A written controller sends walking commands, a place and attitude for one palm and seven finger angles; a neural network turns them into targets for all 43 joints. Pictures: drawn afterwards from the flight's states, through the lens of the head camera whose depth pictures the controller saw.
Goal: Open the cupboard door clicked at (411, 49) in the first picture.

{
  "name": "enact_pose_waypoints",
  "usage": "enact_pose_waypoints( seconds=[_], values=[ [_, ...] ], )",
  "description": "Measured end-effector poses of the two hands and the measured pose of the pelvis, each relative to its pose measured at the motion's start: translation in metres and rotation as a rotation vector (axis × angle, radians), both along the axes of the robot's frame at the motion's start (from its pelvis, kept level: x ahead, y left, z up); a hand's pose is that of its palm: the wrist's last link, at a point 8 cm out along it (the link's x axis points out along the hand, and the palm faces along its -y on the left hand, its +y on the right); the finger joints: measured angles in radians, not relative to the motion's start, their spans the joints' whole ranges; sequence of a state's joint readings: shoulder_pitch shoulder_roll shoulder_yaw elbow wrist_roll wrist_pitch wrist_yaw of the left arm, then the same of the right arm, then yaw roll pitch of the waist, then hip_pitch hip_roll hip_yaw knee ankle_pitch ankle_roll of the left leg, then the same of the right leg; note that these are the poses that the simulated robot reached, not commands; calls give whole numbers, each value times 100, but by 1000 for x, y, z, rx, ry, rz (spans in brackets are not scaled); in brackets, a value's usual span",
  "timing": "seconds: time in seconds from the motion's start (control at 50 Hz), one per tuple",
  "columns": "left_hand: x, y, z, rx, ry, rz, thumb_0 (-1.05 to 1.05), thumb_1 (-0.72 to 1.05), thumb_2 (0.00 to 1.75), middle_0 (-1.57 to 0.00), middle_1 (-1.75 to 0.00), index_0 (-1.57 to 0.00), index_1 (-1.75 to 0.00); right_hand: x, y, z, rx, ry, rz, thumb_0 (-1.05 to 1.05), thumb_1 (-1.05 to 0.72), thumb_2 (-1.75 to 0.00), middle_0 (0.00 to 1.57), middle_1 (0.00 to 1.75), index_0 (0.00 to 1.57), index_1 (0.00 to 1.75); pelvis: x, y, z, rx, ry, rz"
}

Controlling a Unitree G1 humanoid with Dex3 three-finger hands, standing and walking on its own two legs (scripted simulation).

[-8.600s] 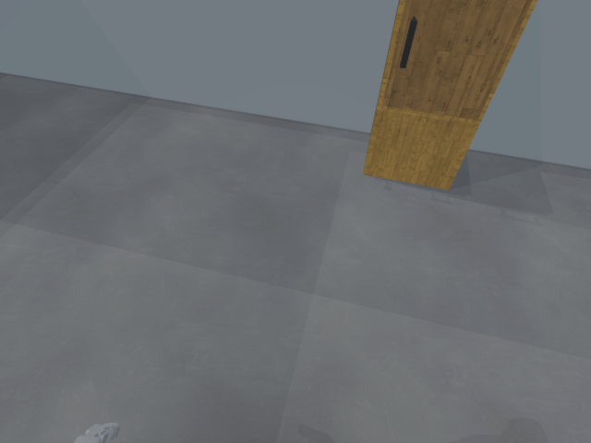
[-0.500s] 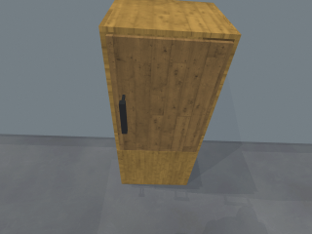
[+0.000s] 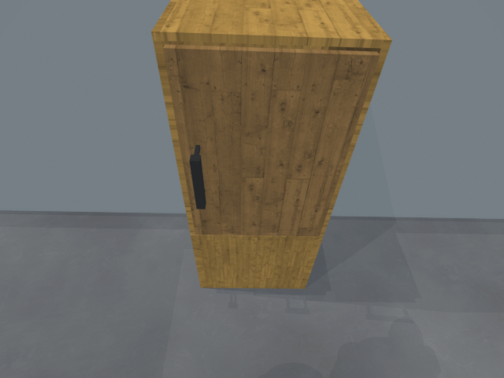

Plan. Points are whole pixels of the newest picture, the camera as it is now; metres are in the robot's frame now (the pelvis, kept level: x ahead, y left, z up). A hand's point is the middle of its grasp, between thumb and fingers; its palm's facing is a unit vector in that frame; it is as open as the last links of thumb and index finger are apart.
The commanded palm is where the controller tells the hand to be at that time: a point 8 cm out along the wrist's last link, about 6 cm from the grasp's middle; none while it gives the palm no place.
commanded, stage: shuffle to correct the standing spot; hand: left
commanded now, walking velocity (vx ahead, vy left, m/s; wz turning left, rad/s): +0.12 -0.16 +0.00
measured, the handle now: (199, 177) +0.58 +0.17 -0.06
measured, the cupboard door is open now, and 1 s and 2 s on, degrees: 0 0 0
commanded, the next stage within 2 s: come to a stop and stand still in 0.42 s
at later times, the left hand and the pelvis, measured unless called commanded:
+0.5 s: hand out of the picture +0.12 +0.15 -0.17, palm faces +0.02 -0.98 -0.21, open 7.3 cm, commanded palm none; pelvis +0.07 -0.04 +0.00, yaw +0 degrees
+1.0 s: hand out of the picture +0.12 +0.12 -0.19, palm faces +0.12 -0.98 -0.18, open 7.4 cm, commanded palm none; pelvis +0.08 -0.06 -0.01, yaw +2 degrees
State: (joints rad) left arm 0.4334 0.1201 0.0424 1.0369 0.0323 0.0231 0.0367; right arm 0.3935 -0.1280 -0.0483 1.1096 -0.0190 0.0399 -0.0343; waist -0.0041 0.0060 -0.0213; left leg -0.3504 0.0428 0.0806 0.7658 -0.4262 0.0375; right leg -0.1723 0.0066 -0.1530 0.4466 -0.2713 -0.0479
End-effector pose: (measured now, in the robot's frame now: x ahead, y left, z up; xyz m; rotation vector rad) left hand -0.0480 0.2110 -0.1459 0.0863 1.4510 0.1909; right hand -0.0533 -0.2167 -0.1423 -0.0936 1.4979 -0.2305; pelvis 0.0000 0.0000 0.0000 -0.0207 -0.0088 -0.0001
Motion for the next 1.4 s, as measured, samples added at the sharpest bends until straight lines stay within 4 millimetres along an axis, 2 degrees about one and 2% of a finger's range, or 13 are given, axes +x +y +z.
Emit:
enact_pose_waypoints(
  seconds=[0.1,0.2,0.36,0.44,0.54,0.58,0.66,0.8,0.9,0.96,1.08,1.18,1.4],
  values=[
    [8,-12,-7,-39,3,28,0,91,90,-20,-30,-20,-30,42,-4,6,-19,-60,46,1,-91,-90,20,30,20,30,13,-1,0,-9,6,33],
    [24,-15,-24,-91,24,19,0,90,90,-20,-30,-20,-30,81,2,-2,-50,-144,71,1,-92,-90,20,30,20,30,29,6,-13,-11,3,29],
    [95,-4,-6,-43,-35,-61,2,93,90,-20,-30,-20,-30,83,-7,12,-42,-118,27,1,-92,-90,20,30,20,30,50,-9,3,0,5,1],
    [131,-2,4,8,-86,-68,2,93,90,-20,-30,-20,-30,80,-24,10,-25,-61,8,1,-91,-90,20,30,21,30,62,-26,5,-2,12,2],
    [176,-20,9,65,-146,-98,1,92,90,-20,-30,-19,-30,85,-61,-6,-4,-7,-17,1,-91,-90,20,30,21,30,80,-58,-5,13,18,7],
    [189,-32,8,85,-173,-99,1,92,90,-20,-30,-19,-30,92,-79,-15,-4,10,-12,1,-91,-90,20,30,21,30,86,-70,-10,6,17,11],
    [199,-59,12,78,-207,-82,0,91,90,-20,-30,-19,-30,122,-105,-13,-23,-8,22,1,-91,-90,20,30,20,30,93,-82,-6,6,14,27],
    [201,-73,8,59,-221,-47,0,93,90,-20,-30,-20,-30,188,-112,-3,-30,-143,98,1,-91,-90,20,30,20,30,94,-89,-3,9,11,37],
    [182,-62,-3,41,-206,-10,0,92,90,-20,-30,-20,-30,222,-97,5,-40,-239,154,1,-91,-90,20,30,20,30,86,-80,-6,1,5,43],
    [167,-49,-14,28,-180,10,0,91,90,-20,-30,-20,-30,229,-83,9,-51,-290,173,1,-91,-90,20,30,20,30,80,-70,-10,5,-9,42],
    [137,-31,-9,25,-110,12,0,91,90,-20,-30,-20,-30,215,-58,18,-44,-303,178,1,-91,-90,20,30,20,30,70,-54,-3,4,-8,26],
    [112,-24,-3,29,-66,4,0,91,90,-20,-30,-20,-30,196,-51,17,-41,-289,154,0,-92,-90,20,30,20,30,61,-46,1,9,2,19],
    [77,-39,4,34,-45,-18,0,91,90,-20,-30,-20,-30,116,-58,0,-6,-155,78,0,-93,-90,20,30,20,30,41,-47,2,23,-6,20]
  ],
)
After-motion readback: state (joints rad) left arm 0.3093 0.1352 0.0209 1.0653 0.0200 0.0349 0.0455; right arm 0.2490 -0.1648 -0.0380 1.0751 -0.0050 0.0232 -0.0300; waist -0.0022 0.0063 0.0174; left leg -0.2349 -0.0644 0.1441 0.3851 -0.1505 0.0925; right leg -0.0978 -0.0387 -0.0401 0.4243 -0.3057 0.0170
